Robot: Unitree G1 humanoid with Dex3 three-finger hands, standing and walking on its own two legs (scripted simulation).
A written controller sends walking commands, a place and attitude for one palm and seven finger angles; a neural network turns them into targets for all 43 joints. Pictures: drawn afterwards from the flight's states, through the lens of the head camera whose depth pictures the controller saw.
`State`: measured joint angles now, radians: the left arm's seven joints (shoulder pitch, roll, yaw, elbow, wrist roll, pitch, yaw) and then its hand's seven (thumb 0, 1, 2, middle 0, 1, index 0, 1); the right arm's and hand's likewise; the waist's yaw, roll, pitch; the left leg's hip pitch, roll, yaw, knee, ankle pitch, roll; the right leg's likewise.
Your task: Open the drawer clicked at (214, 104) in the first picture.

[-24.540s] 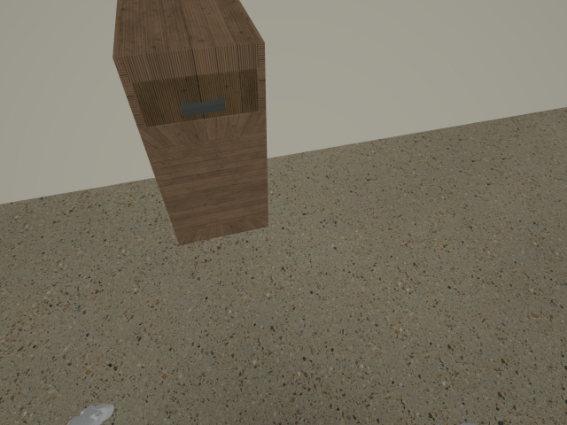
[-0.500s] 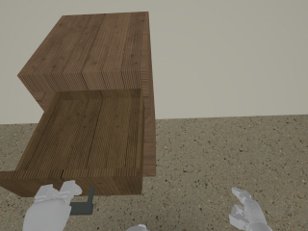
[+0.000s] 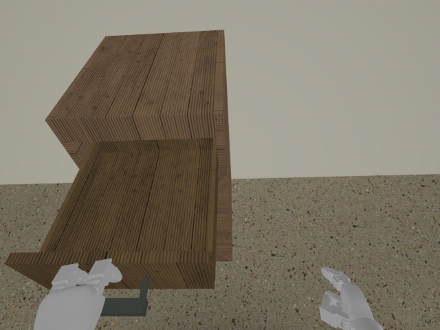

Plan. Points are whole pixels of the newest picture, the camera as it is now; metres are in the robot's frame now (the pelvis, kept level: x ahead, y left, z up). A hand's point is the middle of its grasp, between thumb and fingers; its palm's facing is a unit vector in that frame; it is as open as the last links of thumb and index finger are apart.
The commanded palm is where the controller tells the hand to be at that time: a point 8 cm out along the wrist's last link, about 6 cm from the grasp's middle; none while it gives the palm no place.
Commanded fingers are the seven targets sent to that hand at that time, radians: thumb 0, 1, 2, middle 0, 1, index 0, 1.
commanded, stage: lift the hand off the handle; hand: left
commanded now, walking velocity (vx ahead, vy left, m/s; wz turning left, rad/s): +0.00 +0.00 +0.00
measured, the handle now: (113, 294) +0.18 +0.23 -0.03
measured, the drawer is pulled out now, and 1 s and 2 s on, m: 0.30 0.30 0.30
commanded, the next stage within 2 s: draw the hand back to the body in 1.36 s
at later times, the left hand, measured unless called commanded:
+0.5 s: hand (82, 306) +0.14 +0.23 +0.05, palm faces +0.03 -0.13 -0.99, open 13.6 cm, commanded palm +0.12 +0.23 +0.11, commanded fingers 0.00 -0.50 0.30 -0.30 -1.20 -0.30 -1.20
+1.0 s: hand (66, 299) +0.14 +0.24 +0.09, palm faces +0.07 -0.12 -0.99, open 13.9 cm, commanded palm +0.11 +0.23 +0.15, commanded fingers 0.00 -0.50 0.30 -0.30 -1.20 -0.30 -1.20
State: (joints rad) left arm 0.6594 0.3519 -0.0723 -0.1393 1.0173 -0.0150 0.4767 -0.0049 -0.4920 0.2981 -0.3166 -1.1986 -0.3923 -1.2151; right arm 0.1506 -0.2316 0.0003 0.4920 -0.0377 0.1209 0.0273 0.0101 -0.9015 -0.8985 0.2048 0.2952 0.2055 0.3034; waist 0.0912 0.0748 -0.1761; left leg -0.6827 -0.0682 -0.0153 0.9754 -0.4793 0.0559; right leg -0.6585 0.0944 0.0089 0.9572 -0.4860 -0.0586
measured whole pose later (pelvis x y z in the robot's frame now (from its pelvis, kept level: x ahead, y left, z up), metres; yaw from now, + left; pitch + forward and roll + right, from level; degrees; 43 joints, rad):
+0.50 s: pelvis +0.00 +0.00 +0.01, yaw -1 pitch +8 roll -1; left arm 0.70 0.38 -0.06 -0.28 0.98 0.01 0.42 -0.01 -0.49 0.30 -0.33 -1.21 -0.37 -1.22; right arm 0.16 -0.24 0.00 0.48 -0.02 0.12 0.04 0.01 -0.90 -0.90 0.20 0.30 0.20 0.30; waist 0.10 0.09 -0.16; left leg -0.59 -0.06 -0.01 0.90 -0.45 0.06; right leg -0.56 0.10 0.02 0.88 -0.45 -0.05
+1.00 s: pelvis +0.01 +0.00 +0.03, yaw -1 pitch +5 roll -1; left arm 0.74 0.41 -0.02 -0.41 0.93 0.04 0.34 -0.01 -0.49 0.30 -0.32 -1.20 -0.32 -1.20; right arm 0.16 -0.25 0.01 0.48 -0.01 0.12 0.04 0.01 -0.90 -0.90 0.20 0.30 0.20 0.30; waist 0.11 0.10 -0.14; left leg -0.47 -0.06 -0.01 0.79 -0.41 0.06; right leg -0.44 0.10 0.03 0.76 -0.41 -0.05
